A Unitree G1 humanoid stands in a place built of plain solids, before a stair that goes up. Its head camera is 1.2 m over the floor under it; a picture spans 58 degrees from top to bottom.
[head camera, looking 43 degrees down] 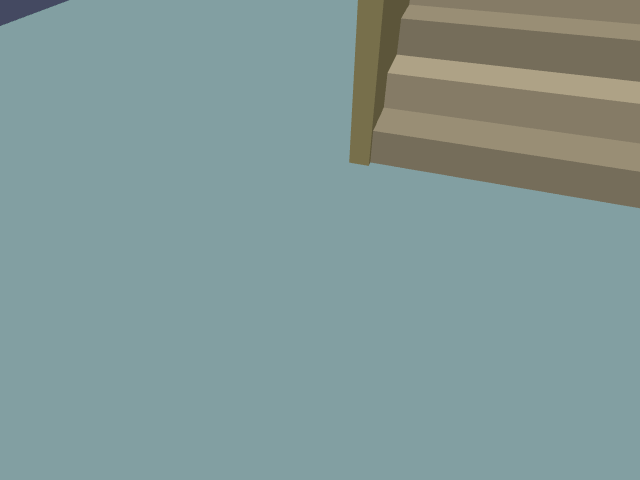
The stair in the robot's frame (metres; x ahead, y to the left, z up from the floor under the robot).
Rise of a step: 0.18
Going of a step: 0.26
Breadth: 1.23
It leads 18 degrees to the right of straight ahead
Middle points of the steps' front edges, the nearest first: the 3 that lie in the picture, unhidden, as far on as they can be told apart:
1.67 -0.83 0.18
1.92 -0.91 0.36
2.16 -0.99 0.53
